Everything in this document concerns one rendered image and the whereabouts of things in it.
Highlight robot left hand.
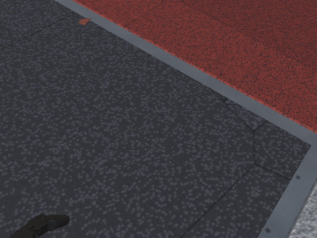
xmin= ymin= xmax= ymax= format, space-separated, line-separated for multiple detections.
xmin=10 ymin=213 xmax=70 ymax=238

